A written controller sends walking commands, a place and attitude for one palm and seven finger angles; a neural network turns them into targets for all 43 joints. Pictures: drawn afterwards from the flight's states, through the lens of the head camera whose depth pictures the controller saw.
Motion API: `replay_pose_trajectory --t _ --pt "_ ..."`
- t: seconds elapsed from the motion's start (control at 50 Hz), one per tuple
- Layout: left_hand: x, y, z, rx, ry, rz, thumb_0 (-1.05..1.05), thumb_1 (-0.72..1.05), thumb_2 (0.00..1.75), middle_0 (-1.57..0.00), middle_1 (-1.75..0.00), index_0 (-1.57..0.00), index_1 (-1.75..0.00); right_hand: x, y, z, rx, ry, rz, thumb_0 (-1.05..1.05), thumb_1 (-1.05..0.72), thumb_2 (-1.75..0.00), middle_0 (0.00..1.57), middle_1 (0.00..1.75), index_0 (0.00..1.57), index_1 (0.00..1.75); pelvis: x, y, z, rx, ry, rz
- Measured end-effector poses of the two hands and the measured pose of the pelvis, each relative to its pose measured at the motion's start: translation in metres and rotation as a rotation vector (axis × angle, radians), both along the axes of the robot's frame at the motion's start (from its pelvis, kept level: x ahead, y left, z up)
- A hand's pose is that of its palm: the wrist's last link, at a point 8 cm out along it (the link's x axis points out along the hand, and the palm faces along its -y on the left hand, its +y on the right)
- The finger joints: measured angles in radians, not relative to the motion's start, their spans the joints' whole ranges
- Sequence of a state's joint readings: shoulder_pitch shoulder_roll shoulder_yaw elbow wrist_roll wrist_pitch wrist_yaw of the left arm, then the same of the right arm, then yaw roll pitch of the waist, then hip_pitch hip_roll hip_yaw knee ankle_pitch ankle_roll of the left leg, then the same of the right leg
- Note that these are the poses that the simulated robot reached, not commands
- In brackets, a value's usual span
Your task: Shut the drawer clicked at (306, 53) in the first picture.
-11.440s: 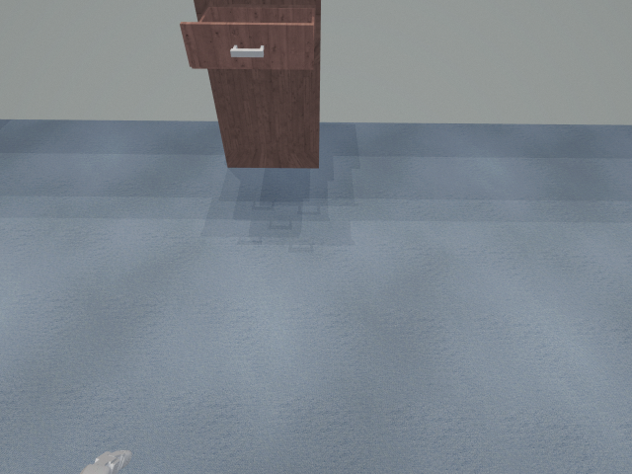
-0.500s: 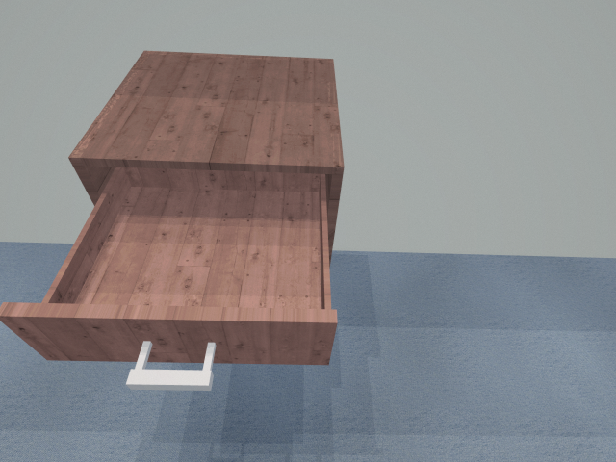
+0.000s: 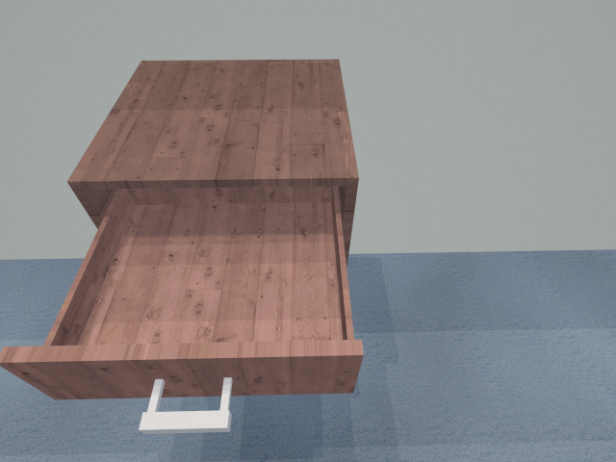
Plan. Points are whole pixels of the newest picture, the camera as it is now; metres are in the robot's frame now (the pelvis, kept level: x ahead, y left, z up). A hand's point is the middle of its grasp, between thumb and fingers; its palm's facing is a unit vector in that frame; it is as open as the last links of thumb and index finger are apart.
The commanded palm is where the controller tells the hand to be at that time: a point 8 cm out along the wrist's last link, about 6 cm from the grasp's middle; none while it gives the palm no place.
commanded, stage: come to a stop and stand still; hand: left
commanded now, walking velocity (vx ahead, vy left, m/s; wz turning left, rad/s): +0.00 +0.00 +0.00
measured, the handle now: (189, 404) +0.20 +0.17 -0.03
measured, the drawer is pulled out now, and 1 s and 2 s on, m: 0.30 0.30 0.30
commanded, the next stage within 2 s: look again from close up in 0.04 s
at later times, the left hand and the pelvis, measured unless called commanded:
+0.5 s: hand out of the picture -0.01 +0.14 -0.16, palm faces +0.02 -0.97 -0.22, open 7.4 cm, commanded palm none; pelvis -0.01 -0.04 +0.01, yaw +0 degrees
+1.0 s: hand out of the picture -0.02 +0.14 -0.17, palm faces +0.03 -0.97 -0.25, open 7.4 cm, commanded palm none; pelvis -0.06 -0.05 +0.00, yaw +1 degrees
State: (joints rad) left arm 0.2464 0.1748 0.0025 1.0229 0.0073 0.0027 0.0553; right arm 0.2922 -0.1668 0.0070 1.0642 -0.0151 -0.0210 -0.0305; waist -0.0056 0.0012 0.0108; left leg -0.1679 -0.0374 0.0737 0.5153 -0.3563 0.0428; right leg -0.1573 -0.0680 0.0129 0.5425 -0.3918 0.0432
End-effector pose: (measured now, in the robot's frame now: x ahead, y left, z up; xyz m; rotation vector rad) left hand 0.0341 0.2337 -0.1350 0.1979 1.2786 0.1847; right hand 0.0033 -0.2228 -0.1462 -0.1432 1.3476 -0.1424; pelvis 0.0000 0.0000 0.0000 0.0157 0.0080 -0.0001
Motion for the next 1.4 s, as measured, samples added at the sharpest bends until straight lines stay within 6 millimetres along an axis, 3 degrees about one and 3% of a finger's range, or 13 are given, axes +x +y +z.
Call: replay_pose_trajectory --t 0.14,0.38,0.58,0.76,1.1,1.28,1.4 --pt "-0.001 -0.015 0.001 -0.016 -0.001 -0.002 0.01 0.91 0.9 -0.2 -0.3 -0.2 -0.3 0.013 -0.016 0.005 -0.012 -0.022 0.012 0.01 -0.91 -0.9 0.2 0.3 0.2 0.3 -0.002 -0.011 0.003 0.002 -0.002 0.003" --pt "-0.03 -0.035 0.003 -0.02 0.05 0.011 0.01 0.91 0.9 -0.2 -0.3 -0.2 -0.3 0.014 -0.034 0.006 -0.006 -0.023 0.027 0.01 -0.91 -0.9 0.2 0.3 0.2 0.3 -0.009 -0.031 0.006 0.001 -0.009 0.005" --pt "-0.052 -0.051 0.003 -0.034 0.088 0.019 0.01 0.91 0.9 -0.2 -0.3 -0.2 -0.3 -0.003 -0.044 0.007 0.0 0.021 0.027 0.01 -0.91 -0.9 0.2 0.3 0.2 0.3 -0.016 -0.042 0.008 -0.001 -0.011 0.005" --pt "-0.059 -0.058 0.001 -0.044 0.089 0.017 0.01 0.91 0.9 -0.2 -0.3 -0.2 -0.3 -0.019 -0.046 0.007 0.005 0.045 0.016 0.01 -0.91 -0.9 0.2 0.3 0.2 0.3 -0.022 -0.048 0.008 -0.003 -0.012 0.005" --pt "-0.064 -0.035 0.0 0.002 -0.008 0.0 0.01 0.91 0.9 -0.2 -0.3 -0.2 -0.3 -0.037 -0.052 0.005 -0.017 -0.027 0.016 0.01 -0.91 -0.9 0.2 0.3 0.2 0.3 -0.066 -0.043 0.0 -0.003 -0.026 0.016" --pt "-0.081 -0.032 0.0 -0.041 0.036 0.004 0.01 0.91 0.9 -0.2 -0.3 -0.2 -0.3 -0.07 -0.035 0.014 -0.007 0.057 0.017 0.01 -0.91 -0.9 0.2 0.3 0.2 0.3 -0.063 -0.034 0.007 -0.016 0.011 0.016" --pt "-0.098 -0.044 -0.003 -0.053 0.118 0.033 0.01 0.91 0.9 -0.2 -0.3 -0.2 -0.29 -0.083 -0.03 0.009 0.019 0.14 -0.003 0.01 -0.91 -0.9 0.2 0.3 0.2 0.3 -0.048 -0.039 0.005 -0.004 0.011 0.023"
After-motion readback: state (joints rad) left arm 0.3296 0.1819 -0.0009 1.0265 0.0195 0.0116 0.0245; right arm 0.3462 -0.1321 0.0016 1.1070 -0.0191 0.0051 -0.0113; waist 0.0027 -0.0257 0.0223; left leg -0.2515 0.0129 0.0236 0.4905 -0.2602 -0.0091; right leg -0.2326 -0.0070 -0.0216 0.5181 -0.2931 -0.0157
